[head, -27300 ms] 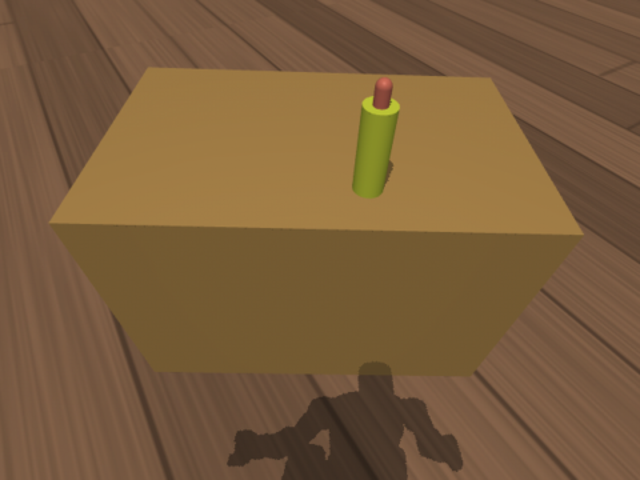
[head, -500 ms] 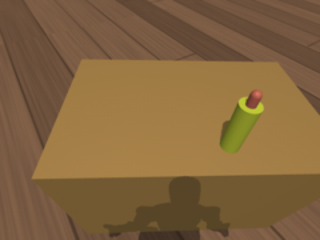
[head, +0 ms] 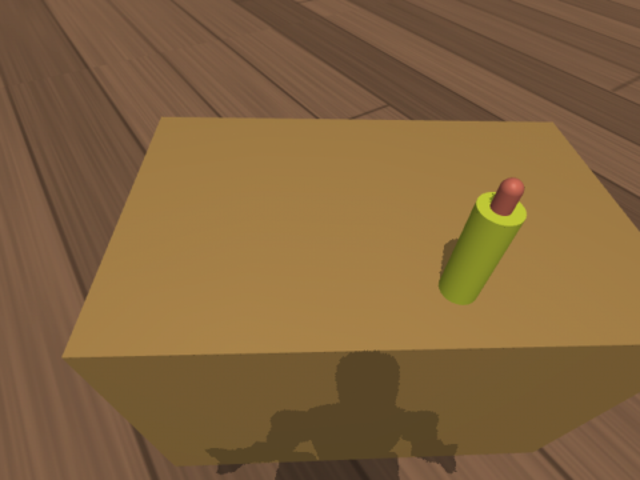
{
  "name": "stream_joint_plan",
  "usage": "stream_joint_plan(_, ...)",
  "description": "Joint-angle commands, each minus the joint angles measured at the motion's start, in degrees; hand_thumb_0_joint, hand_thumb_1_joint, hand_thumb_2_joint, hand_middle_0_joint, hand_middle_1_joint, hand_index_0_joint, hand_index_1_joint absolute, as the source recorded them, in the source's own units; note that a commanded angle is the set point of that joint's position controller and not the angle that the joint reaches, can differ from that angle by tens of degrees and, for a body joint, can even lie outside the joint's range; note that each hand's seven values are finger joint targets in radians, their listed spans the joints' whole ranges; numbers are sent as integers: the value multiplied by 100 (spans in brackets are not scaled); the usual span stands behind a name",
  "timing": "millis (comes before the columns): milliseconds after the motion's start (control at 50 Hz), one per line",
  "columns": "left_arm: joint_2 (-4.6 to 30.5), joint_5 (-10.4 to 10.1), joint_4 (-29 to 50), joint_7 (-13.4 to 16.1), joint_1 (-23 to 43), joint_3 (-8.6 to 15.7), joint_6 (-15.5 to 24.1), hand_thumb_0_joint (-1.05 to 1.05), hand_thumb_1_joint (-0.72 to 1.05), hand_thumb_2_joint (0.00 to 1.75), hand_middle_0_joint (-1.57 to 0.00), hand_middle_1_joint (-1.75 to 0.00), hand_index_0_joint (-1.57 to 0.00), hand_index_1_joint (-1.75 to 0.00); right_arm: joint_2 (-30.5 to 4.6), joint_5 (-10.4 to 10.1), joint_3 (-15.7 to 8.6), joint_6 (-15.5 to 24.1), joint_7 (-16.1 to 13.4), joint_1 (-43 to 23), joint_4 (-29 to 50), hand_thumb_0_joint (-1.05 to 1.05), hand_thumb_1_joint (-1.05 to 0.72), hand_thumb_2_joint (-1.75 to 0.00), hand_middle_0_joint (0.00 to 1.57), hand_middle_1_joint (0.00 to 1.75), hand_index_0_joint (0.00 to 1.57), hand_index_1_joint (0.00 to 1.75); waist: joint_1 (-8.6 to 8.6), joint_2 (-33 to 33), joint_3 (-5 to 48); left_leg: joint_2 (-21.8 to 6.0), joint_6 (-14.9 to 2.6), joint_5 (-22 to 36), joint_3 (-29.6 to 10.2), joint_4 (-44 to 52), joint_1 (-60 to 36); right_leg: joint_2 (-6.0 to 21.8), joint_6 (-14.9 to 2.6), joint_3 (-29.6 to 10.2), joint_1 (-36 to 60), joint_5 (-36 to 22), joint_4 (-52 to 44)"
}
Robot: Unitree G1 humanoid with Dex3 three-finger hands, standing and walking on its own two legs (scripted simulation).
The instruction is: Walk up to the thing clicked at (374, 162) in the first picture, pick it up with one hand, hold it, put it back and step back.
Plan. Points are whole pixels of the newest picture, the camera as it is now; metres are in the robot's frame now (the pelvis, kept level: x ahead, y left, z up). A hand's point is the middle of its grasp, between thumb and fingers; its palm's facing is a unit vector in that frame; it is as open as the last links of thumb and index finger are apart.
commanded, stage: stand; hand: right
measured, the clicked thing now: (482, 242) +0.45 -0.24 +0.04
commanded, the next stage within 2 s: step back in 0.92 s
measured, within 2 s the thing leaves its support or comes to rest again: neither
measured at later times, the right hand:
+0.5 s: hand out of the picture +0.07 -0.25 -0.15, palm faces -0.02 +0.94 -0.35, open 7.4 cm
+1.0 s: hand out of the picture +0.07 -0.26 -0.16, palm faces -0.01 +0.94 -0.34, open 7.4 cm
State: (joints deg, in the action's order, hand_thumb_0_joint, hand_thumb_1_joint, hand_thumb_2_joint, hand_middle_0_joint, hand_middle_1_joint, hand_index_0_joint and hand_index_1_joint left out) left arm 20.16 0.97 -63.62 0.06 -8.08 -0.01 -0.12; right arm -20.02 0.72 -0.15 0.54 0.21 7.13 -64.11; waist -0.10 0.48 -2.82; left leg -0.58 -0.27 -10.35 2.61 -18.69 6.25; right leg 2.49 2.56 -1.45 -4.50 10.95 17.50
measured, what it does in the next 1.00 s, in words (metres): stands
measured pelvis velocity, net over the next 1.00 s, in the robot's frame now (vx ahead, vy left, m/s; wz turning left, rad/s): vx -0.01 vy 0.00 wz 0.00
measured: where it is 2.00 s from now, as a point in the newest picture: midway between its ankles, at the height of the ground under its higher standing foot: outside the picture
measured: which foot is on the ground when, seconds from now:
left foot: down 0.00-1.00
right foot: down 0.00-1.00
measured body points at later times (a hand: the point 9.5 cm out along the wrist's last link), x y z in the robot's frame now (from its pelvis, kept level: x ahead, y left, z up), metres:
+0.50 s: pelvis +0.00 +0.00 +0.00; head +0.01 +0.01 +0.45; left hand +0.07 +0.30 -0.13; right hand +0.07 -0.30 -0.13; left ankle +0.00 +0.11 -0.75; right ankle -0.01 -0.15 -0.75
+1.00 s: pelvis -0.01 +0.00 +0.00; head +0.02 +0.00 +0.44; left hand +0.07 +0.31 -0.14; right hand +0.07 -0.31 -0.13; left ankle +0.00 +0.11 -0.75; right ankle -0.01 -0.15 -0.75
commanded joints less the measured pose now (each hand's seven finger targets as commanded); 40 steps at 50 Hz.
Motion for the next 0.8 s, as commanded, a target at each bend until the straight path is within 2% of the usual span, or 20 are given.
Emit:
stream_joint_plan(0,1159,-21,330,52,131,207,153,0,90,90,-20,-30,-20,-30,-1241,-17,-261,136,-70,-253,342,0,-90,-90,20,30,20,30,6,-44,400,-746,-122,872,-595,240,-283,512,-336,-334,-234,-873,-209)
stream_joint_plan(100,1196,-26,335,58,140,215,165,0,90,90,-20,-30,-20,-30,-1214,-22,-245,133,-67,-166,321,0,-90,-90,20,30,20,30,20,-30,406,-734,-125,980,-571,244,-190,542,-322,-349,-89,-1068,-206)
stream_joint_plan(240,1196,-20,346,65,167,207,150,0,90,90,-20,-30,-20,-30,-1220,-23,-254,130,-76,-224,327,0,-90,-90,20,30,20,30,32,-44,371,-739,-101,956,-576,254,-239,510,-328,-321,-205,-923,-194)
stream_joint_plan(340,1175,-19,304,58,115,201,140,0,90,90,-20,-30,-20,-30,-1219,-22,-250,131,-65,-238,307,0,-90,-90,20,30,20,30,17,-73,224,-722,-94,697,-601,335,-124,491,-324,-313,-245,-695,-224)
stream_joint_plan(440,1168,-8,355,60,147,204,165,0,90,90,-20,-30,-20,-30,-1235,-25,-274,130,-61,-274,338,0,-90,-90,20,30,20,30,3,-51,374,-735,-127,894,-573,253,-250,520,-322,-323,-221,-920,-220)
stream_joint_plan(520,1172,-36,330,56,124,198,161,0,90,90,-20,-30,-20,-30,-1240,-22,-262,139,-55,-227,304,0,-90,-90,20,30,20,30,13,-69,281,-736,-108,751,-601,308,-181,515,-324,-342,-235,-731,-229)
stream_joint_plan(780,1184,-20,325,63,116,201,165,0,90,90,-20,-30,-20,-30,-1223,-21,-265,139,-57,-204,312,0,-90,-90,20,30,20,30,13,-25,358,-732,-121,902,-576,278,-221,529,-314,-335,-179,-898,-203)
